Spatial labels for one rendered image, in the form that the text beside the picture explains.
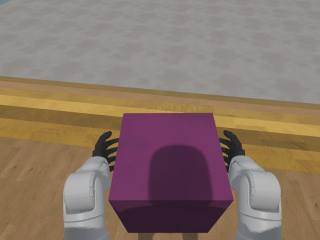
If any right robot hand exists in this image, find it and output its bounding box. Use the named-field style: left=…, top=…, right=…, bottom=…
left=219, top=130, right=245, bottom=173

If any robot right forearm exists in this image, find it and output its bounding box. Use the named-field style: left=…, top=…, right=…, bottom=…
left=228, top=155, right=282, bottom=240

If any left robot hand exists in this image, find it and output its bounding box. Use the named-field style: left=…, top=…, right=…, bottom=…
left=92, top=131, right=119, bottom=172

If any robot left forearm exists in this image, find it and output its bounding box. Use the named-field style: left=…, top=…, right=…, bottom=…
left=63, top=156, right=111, bottom=240

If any carton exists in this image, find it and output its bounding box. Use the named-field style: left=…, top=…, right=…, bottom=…
left=108, top=113, right=234, bottom=233

